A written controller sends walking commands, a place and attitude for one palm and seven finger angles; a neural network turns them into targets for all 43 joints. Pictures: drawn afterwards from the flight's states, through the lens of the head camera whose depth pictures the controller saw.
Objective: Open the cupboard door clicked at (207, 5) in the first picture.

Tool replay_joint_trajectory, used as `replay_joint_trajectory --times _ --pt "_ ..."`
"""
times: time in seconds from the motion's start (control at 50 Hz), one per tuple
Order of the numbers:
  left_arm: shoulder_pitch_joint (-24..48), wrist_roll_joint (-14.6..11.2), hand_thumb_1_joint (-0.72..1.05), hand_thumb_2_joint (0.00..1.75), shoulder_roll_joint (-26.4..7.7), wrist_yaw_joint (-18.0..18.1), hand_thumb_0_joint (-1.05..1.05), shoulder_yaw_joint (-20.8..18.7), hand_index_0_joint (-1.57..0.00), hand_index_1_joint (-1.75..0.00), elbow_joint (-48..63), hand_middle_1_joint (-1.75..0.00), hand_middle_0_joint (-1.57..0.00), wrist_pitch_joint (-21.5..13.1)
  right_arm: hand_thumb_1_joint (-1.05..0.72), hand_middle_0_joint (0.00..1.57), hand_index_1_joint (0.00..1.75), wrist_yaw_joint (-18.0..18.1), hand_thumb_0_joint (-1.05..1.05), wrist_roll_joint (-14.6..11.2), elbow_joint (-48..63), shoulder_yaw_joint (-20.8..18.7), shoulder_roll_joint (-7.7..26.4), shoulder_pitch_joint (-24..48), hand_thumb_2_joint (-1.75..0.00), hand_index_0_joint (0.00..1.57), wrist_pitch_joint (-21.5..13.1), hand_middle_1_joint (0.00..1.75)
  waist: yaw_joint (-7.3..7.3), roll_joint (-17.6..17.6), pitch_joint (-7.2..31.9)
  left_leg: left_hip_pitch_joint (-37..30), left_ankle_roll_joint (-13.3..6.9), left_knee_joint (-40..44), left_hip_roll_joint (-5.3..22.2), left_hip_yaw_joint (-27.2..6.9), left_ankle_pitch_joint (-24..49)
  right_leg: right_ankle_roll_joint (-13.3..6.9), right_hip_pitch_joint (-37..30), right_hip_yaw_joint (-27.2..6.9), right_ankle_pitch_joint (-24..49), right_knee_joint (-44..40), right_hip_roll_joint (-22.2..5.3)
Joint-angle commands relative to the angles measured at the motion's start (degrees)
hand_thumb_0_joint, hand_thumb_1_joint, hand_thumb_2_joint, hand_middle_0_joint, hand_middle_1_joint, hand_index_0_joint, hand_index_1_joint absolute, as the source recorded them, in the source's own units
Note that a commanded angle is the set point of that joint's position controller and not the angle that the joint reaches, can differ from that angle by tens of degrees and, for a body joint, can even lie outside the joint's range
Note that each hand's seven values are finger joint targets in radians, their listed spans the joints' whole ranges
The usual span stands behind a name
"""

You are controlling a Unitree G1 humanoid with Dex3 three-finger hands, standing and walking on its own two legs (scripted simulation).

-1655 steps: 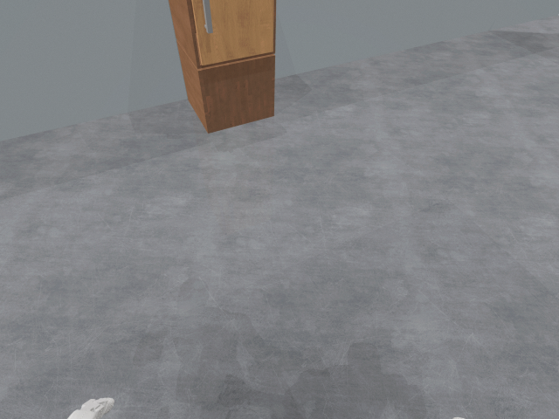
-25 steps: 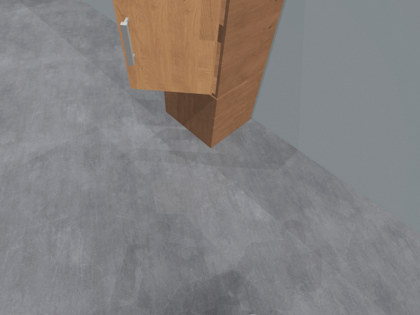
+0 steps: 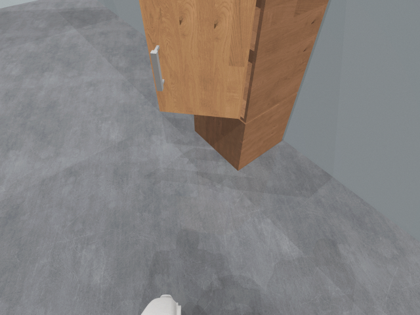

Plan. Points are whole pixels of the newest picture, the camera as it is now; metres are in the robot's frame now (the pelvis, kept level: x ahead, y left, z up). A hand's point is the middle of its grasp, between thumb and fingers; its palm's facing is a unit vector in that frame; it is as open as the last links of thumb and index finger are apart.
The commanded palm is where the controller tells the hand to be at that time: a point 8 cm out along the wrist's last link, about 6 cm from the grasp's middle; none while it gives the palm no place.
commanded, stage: take the last steps up to it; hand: left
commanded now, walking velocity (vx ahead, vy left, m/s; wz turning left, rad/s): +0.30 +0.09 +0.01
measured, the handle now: (158, 68) +0.98 +0.29 -0.10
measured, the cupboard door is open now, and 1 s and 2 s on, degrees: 44 44 44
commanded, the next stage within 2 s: come to a stop and stand still in 0.86 s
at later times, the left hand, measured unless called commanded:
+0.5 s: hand (132, 243) +0.29 +0.22 -0.16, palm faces -0.02 -0.97 -0.23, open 7.4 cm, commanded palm none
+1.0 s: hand (123, 247) +0.29 +0.25 -0.20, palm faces +0.05 -0.99 -0.13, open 7.4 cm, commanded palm none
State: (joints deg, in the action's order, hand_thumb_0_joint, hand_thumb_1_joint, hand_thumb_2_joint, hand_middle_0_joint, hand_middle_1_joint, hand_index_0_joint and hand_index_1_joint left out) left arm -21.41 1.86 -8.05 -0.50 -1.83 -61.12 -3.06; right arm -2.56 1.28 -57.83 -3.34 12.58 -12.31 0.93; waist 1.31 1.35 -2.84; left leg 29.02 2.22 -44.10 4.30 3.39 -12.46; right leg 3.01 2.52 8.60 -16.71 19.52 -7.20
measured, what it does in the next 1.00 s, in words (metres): walks ahead: left foot, then right foot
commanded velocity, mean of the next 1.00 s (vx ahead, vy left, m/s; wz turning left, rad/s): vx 0.22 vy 0.03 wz -0.02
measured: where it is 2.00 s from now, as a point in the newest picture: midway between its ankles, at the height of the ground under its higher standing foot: (203, 280)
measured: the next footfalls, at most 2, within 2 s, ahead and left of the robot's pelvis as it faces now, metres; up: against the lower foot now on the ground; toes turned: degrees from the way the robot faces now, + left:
left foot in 0.10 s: +0.17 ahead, +0.16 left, +0.00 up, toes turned +7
right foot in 0.50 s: +0.27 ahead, -0.07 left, +0.00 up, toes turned -10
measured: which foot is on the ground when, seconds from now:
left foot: up 0.00-0.08, down 0.10-0.50, up 0.52-0.90, down 0.92-1.00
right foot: down 0.00-0.10, up 0.12-0.48, down 0.50-0.92, up 0.94-1.00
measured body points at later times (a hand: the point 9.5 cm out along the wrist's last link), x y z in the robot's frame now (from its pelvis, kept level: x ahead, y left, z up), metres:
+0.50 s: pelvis +0.17 +0.03 -0.02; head +0.18 +0.02 +0.43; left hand +0.29 +0.27 -0.14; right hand +0.14 -0.19 -0.18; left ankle +0.13 +0.15 -0.75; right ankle +0.23 -0.06 -0.75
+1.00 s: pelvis +0.36 +0.09 -0.02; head +0.38 +0.12 +0.43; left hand +0.29 +0.31 -0.19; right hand +0.45 -0.14 -0.15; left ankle +0.43 +0.18 -0.75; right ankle +0.25 -0.04 -0.69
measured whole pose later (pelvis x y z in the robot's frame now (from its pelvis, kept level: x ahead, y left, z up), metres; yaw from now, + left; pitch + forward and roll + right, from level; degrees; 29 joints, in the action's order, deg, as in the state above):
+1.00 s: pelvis +0.36 +0.09 -0.02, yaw -2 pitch -1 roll +0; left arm -21.8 1.2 -9.6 0.1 -2.2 -65.5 -0.3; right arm 0.2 1.7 -57.1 -1.2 8.5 -7.7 -3.4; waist 2.5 3.5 -3.9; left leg 20.8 -3.4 -33.7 1.6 7.8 -12.1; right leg 0.1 15.9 3.7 -29.8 57.4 -4.5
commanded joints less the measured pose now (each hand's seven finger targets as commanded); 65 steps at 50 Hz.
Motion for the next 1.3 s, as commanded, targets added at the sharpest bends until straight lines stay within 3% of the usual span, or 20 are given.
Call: replay_joint_trajectory --times 0.0,0.04,0.06,0.08,0.1,0.12,0.2,0.42,0.44,0.46,0.48,0.5,0.62,0.78,0.84,0.86,0.9,0.92,1.02,1.28 --pt "-1.5 0.0 0.9 0.9 -12.6 0.9 0.0 -3.1 -0.2 -0.3 1.2 -0.3 -0.2 -0.9 -0.9 0.2 0.3 -0.3 0.0 -0.2 4.9 0.3 0.5 3.7 -0.9 0.2 -3.0 0.3 0.64 9.9 -0.5 -6.2 -1.2 10.3 -2.2 3.4 -0.1 -7.4 2.3 -4.9 12.7 -3.7 -11.2" --pt "-0.4 -0.4 0.9 0.9 -11.6 0.7 0.0 -3.1 -0.2 -0.3 1.2 -0.3 -0.2 -0.3 -0.9 0.2 0.3 0.5 0.0 0.2 2.0 -0.3 3.1 -4.6 -0.9 0.2 -3.7 0.3 -3.55 4.9 2.4 -21.4 -2.0 16.6 -4.4 5.5 1.3 -5.5 8.7 -1.4 13.2 6.8 -7.8" --pt "-1.7 -0.6 0.9 0.9 -9.0 0.4 0.0 -2.5 -0.2 -0.3 1.6 -0.3 -0.2 0.0 -0.9 0.2 0.3 1.3 0.0 0.5 0.0 -1.5 7.6 -12.0 -0.9 0.2 -4.0 0.3 -6.51 -5.8 7.2 -33.1 -4.1 17.4 1.4 -1.5 -1.4 -3.8 16.1 1.4 7.7 20.3 -4.4" --pt "-1.8 -1.1 0.9 0.9 -5.4 0.2 0.0 -1.7 -0.2 -0.3 3.2 -0.3 -0.2 0.0 -0.9 0.2 0.3 2.2 0.0 0.9 -1.4 -3.1 13.8 -19.3 -0.9 0.2 -4.3 0.3 -8.51 -20.2 11.9 -40.4 -9.8 23.4 15.7 -23.2 -3.1 -1.6 28.4 3.0 -16.6 37.8 3.5" --pt "2.5 -0.9 0.9 0.9 -5.8 0.5 0.0 -1.5 -0.2 -0.3 5.3 -0.3 -0.2 0.3 -0.9 0.2 0.3 3.2 0.0 0.6 -1.6 -3.0 14.2 -21.1 -0.9 0.2 -3.5 0.3 -9.15 -16.7 11.4 -39.0 -13.4 28.7 19.5 -28.0 -4.2 -2.9 32.9 -3.5 -18.8 48.3 3.4" --pt "5.2 -0.9 0.9 0.9 -5.3 0.5 0.0 -1.6 -0.2 -0.3 6.3 -0.3 -0.2 0.0 -0.9 0.2 0.3 3.3 0.0 0.6 -0.7 -2.5 12.9 -17.3 -0.9 0.2 -3.3 0.3 -7.7 -10.8 6.5 -33.3 -14.9 29.7 20.1 -25.9 -6.5 -4.0 35.6 -5.4 -15.8 53.0 0.9" --pt "3.5 -0.2 0.9 0.9 -4.7 -0.4 0.0 -1.8 -0.2 -0.3 3.9 -0.3 -0.2 1.5 -0.9 0.2 0.3 3.8 0.0 0.4 1.3 -0.2 4.9 -5.9 -0.9 0.2 -4.6 0.3 -1.8 -10.9 0.5 -14.7 -10.8 33.2 13.6 -12.4 -7.4 -3.4 29.2 -7.0 -4.8 48.6 -1.9" --pt "6.3 -0.1 0.9 0.9 -5.7 -0.9 0.0 -2.4 -0.2 -0.3 6.4 -0.3 -0.2 1.3 -0.9 0.2 0.3 3.0 0.0 0.4 -0.4 -0.5 5.7 -5.2 -0.9 0.2 -4.1 0.3 1.31 -2.3 0.3 -11.5 -9.9 27.7 9.0 -3.7 -9.8 -2.7 8.8 -1.7 3.4 13.6 3.4" --pt "3.0 0.0 0.9 0.9 -7.4 -0.7 0.0 -2.9 -0.2 -0.3 5.3 -0.3 -0.2 1.0 -0.9 0.2 0.3 2.9 0.0 0.2 -0.5 -0.3 4.7 -4.8 -0.9 0.2 -4.0 0.3 2.88 -0.1 0.9 -8.4 -7.7 21.5 5.7 -1.5 -11.3 -3.2 2.5 -3.5 2.3 9.5 3.2" --pt "-1.5 0.2 0.9 0.9 -11.1 -0.3 0.0 -3.6 -0.2 -0.3 4.1 -0.3 -0.2 0.4 -0.9 0.2 0.3 2.6 0.0 -0.3 0.1 0.1 2.8 -4.5 -0.9 0.2 -4.0 0.3 4.92 7.9 1.5 -1.0 -4.8 9.0 -0.1 3.7 -14.1 -5.8 -4.6 -13.9 -4.7 3.0 -3.9" --pt "-6.2 0.0 0.9 0.9 -16.1 0.2 0.0 -4.6 -0.2 -0.3 3.2 -0.3 -0.2 0.1 -0.9 0.2 0.3 2.0 0.0 -0.4 1.9 0.3 1.0 -4.4 -0.9 0.2 -3.7 0.3 6.02 20.0 1.5 9.2 -2.7 -6.5 -4.7 6.5 -22.6 -11.9 -9.1 -33.1 -11.9 -7.7 -17.0" --pt "-6.8 -0.5 0.9 0.9 -15.8 0.8 0.0 -4.4 -0.2 -0.3 3.3 -0.3 -0.2 0.2 -0.9 0.2 0.3 1.9 0.0 0.2 2.8 -0.2 3.7 -1.0 -0.9 0.2 -3.6 0.3 6.58 12.2 -0.4 11.3 -2.8 -16.1 -2.2 0.2 -21.8 -15.8 -5.7 -38.0 -14.4 -11.5 -20.2" --pt "1.9 -1.0 0.9 0.9 -7.6 1.0 0.0 -2.1 -0.2 -0.3 4.4 -0.3 -0.2 -1.9 -0.9 0.2 0.3 1.6 0.0 0.2 -0.5 0.3 -0.4 -3.3 -0.9 0.2 -2.7 0.3 -0.77 5.3 1.5 3.5 0.0 -11.7 1.8 -1.3 -2.8 -11.2 2.2 -11.4 19.4 -8.2 -9.7" --pt "-1.4 -0.5 0.9 0.9 -9.9 0.8 0.0 -2.1 -0.2 -0.3 -0.2 -0.3 -0.2 -1.5 -0.9 0.2 0.3 0.8 0.0 -0.2 2.4 0.6 -1.2 4.5 -0.9 0.2 -3.4 0.3 1.29 8.3 -0.3 -2.1 -0.7 7.7 -1.2 2.8 -0.4 -10.9 0.4 -8.9 22.4 -5.0 -9.3" --pt "0.1 -0.9 0.9 0.9 -9.9 0.9 0.0 -2.1 -0.2 -0.3 -0.7 -0.3 -0.2 -0.8 -0.9 0.2 0.3 1.4 0.0 0.1 0.5 0.5 0.7 -0.8 -0.9 0.2 -4.0 0.3 -2.31 5.6 -0.4 -15.6 -1.8 16.2 -3.6 4.7 4.2 -8.4 7.0 -6.2 20.5 1.8 -6.8" --pt "0.0 -0.9 0.9 0.9 -8.8 0.8 0.0 -1.8 -0.2 -0.3 -0.5 -0.3 -0.2 -0.6 -0.9 0.2 0.3 1.9 0.0 0.4 -1.2 -0.1 3.3 -6.5 -0.9 0.2 -4.4 0.3 -4.62 1.0 3.0 -25.3 -3.0 18.5 -1.8 2.2 5.2 -6.9 11.1 -4.6 19.6 11.4 -4.4" --pt "-0.7 -1.4 0.9 0.9 -5.0 0.8 0.0 -0.7 -0.2 -0.3 2.1 -0.3 -0.2 -0.4 -0.9 0.2 0.3 3.4 0.0 0.7 -2.8 -1.9 11.8 -17.7 -0.9 0.2 -4.2 0.3 -7.63 -17.7 11.5 -38.6 -13.7 25.3 19.4 -24.4 14.6 -3.1 27.6 -0.6 -18.4 40.9 6.1" --pt "1.6 -1.0 0.9 0.9 -5.5 1.1 0.0 -0.9 -0.2 -0.3 3.2 -0.3 -0.2 -0.1 -0.9 0.2 0.3 3.9 0.0 0.4 -2.4 -1.5 11.5 -15.9 -0.9 0.2 -3.5 0.3 -6.9 -12.4 8.8 -34.6 -16.0 26.3 21.0 -23.5 13.4 -4.1 30.0 -5.3 -18.8 48.0 4.0" --pt "-1.5 -1.2 0.9 0.9 -2.7 1.4 0.0 -0.1 -0.2 -0.3 -0.5 -0.3 -0.2 2.9 -0.9 0.2 0.3 5.3 0.0 0.0 0.7 2.0 3.0 -0.9 -0.9 0.2 -4.3 0.3 0.43 -6.2 2.4 -12.6 -10.2 28.1 12.9 -6.8 31.7 -1.4 17.8 -8.5 -5.7 36.9 0.9" --pt "6.0 -0.6 0.9 0.9 -6.8 1.5 0.0 -1.9 -0.2 -0.3 7.3 -0.3 -0.2 5.6 -0.9 0.2 0.3 5.6 0.0 0.4 0.9 -1.6 8.4 -1.4 -0.9 0.2 -0.4 0.3 -1.2 -10.8 5.5 -18.2 -10.9 21.0 13.8 -8.2 32.2 -2.6 14.5 -5.5 -4.6 19.0 5.8"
